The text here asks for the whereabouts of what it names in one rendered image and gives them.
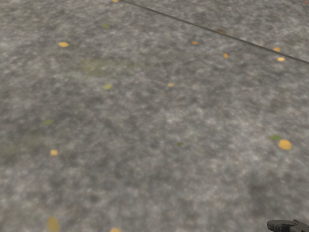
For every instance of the robot right hand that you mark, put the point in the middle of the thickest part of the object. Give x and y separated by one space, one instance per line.
282 225

